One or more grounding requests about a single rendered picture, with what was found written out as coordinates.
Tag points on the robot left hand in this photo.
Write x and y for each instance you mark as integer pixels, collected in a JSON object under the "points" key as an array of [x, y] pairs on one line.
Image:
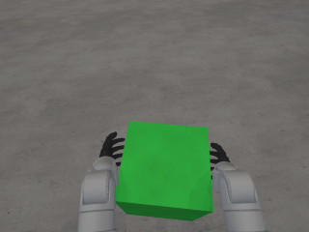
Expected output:
{"points": [[108, 149]]}

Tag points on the robot right forearm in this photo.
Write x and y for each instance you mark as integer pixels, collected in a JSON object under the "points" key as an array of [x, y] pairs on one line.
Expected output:
{"points": [[239, 198]]}

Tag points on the robot right hand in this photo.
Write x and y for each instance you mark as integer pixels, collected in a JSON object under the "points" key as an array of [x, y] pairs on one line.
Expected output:
{"points": [[220, 154]]}

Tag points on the carton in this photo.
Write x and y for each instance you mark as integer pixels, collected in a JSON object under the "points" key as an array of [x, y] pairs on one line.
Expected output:
{"points": [[165, 172]]}

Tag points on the robot left forearm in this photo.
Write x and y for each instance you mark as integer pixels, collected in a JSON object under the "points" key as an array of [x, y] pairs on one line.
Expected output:
{"points": [[98, 197]]}

